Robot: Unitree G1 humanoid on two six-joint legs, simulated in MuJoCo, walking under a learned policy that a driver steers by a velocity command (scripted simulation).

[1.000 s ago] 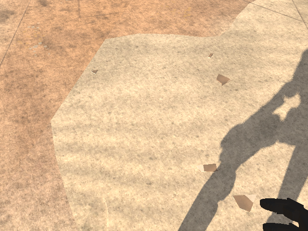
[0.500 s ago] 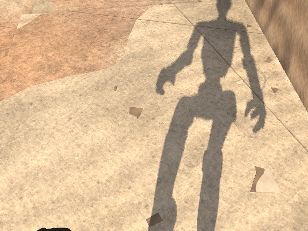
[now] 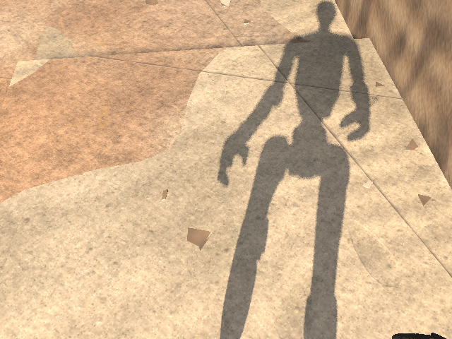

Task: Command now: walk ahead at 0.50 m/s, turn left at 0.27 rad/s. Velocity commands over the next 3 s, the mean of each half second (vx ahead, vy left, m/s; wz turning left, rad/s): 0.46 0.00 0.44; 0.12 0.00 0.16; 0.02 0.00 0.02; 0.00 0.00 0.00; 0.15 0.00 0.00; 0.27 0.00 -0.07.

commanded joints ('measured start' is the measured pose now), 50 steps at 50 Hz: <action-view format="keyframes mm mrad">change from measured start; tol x32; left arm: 1 -18 176 45 -42 1 8 15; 50 -155 46 -20 -21 24 24 -4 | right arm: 1 76 -149 -55 -48 -4 -14 2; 28 487 -116 -24 -21 -6 56 -74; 50 136 -88 -14 -36 -36 82 -77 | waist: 1 -95 -106 -84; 4 -141 243 -374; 25 -55 90 -89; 28 -52 -304 -457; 50 -52 32 -4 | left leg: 1 187 -70 55 -23 -58 67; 4 953 304 -808 -201 -213 346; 12 372 125 -362 -328 65 243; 25 477 30 -367 45 311 58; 29 -63 -89 -239 815 -644 -105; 42 504 54 -130 -91 -84 -37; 45 233 64 -168 -162 -464 12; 50 280 41 -137 -97 -215 -29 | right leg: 1 23 -263 7 227 1035 -83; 2 -106 -223 -33 439 976 -47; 4 -717 27 26 1021 -139 61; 24 -472 -28 27 136 437 59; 27 221 -451 386 226 1213 -227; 43 -488 -119 52 76 -65 18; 50 -310 -97 -1 159 208 41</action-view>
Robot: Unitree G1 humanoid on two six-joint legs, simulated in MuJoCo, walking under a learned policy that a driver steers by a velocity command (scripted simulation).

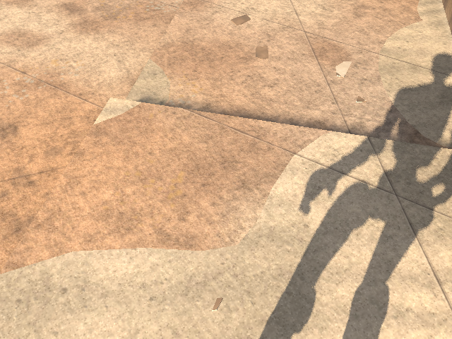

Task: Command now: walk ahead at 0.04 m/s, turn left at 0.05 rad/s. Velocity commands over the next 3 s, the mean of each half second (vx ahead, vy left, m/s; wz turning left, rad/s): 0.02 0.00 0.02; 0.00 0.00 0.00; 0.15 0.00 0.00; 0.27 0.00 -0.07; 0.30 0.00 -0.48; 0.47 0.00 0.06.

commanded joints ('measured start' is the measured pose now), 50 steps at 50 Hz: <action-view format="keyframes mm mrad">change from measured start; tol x2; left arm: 1 -21 98 25 -42 -4 -15 8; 29 -43 102 37 186 -19 28 46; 50 30 69 24 279 -20 27 55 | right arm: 1 9 -121 -30 -50 8 -27 -5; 14 25 -98 -30 -2 14 -31 -6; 50 96 -62 -9 275 21 -35 -19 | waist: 1 -13 57 -25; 10 -11 12 -46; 50 -9 10 36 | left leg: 1 -13 52 -57 -116 98 44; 6 10 39 -44 -93 198 47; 14 16 26 -28 -98 248 45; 50 8 -1 13 -190 100 39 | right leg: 1 36 -39 39 -56 61 -17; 6 71 -44 41 -35 143 -11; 13 104 -50 45 -27 177 -8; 50 94 -34 28 -98 69 1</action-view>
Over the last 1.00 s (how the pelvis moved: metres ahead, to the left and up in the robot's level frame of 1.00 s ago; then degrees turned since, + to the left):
0.39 0.06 0.00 20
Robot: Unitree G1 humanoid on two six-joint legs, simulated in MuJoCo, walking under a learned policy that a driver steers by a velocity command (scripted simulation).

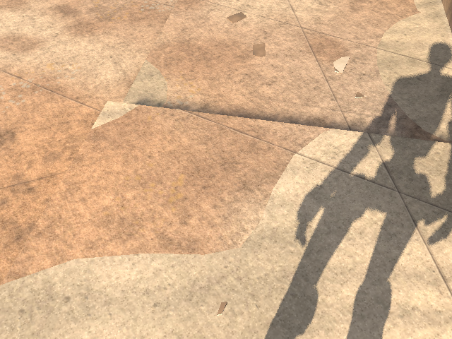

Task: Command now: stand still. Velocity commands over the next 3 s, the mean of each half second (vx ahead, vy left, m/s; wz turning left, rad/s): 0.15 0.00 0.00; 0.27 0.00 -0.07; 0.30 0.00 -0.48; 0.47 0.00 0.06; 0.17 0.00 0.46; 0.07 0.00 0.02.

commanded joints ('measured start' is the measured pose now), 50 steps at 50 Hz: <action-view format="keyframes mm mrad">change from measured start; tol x32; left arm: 1 29 96 12 -19 0 -7 3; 18 50 33 0 -55 -24 -87 -30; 23 495 250 63 49 -19 -116 -46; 50 269 83 38 -135 -18 -8 15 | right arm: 1 44 -95 -15 -12 1 -7 -2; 50 -241 -131 -31 -142 -24 -69 40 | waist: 1 -2 6 13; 38 32 -128 73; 44 -68 282 -481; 50 35 95 -97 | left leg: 1 -80 25 -19 -113 96 15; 19 -188 277 -373 -296 -481 206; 25 -720 51 -67 730 -147 74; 39 -280 14 72 70 335 47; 44 605 484 -456 32 1097 375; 50 -173 274 -60 -250 413 227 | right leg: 1 34 -3 -2 -72 88 -22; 20 30 21 -80 30 -175 -123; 24 361 -390 709 -339 -316 -321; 41 221 -156 1 -72 821 -109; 43 -60 -39 -15 355 355 -42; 44 -247 108 13 729 -467 2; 50 -146 -45 14 720 -235 19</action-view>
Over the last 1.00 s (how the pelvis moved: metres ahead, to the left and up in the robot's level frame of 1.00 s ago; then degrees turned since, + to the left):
0.02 0.01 0.00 -1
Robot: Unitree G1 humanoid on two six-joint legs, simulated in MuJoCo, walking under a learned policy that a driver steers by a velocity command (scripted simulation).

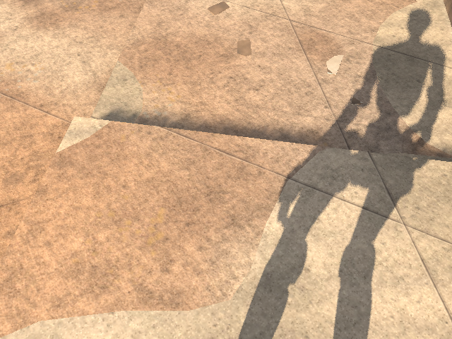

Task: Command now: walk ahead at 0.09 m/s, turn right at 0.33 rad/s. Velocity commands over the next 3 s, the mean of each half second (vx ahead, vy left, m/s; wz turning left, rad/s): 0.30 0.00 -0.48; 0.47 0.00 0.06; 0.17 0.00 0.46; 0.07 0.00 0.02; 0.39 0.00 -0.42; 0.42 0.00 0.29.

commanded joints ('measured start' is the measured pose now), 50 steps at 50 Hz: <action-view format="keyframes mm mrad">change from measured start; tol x32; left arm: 1 144 50 33 -36 2 42 23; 50 -46 134 61 -245 27 -109 -6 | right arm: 1 -11 -115 -24 -36 -21 -9 -14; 36 -264 -90 -26 -142 44 -38 47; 43 347 -321 -120 -24 23 -17 40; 50 89 -156 -61 -93 16 -26 18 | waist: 1 23 125 -110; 37 46 -89 64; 44 -137 253 -460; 50 -4 58 -78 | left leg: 1 25 271 -167 -239 185 180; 16 168 336 -62 -318 -482 98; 21 -568 32 -111 599 -448 -41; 31 -283 41 -65 137 180 -67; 41 117 -73 29 61 38 91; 44 855 345 -941 -174 -287 356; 50 173 179 -439 -253 222 240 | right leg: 1 21 -51 -8 0 58 4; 18 239 2 -183 -739 181 -165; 21 468 -369 667 -1057 -186 -411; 37 466 -238 23 -1028 580 -196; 41 509 -196 -91 -633 1253 -132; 44 -280 77 67 238 6 -23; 50 -174 -105 45 -25 187 -38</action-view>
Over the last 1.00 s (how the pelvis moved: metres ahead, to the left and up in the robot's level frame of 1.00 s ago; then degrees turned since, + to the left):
0.26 0.01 -0.01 -3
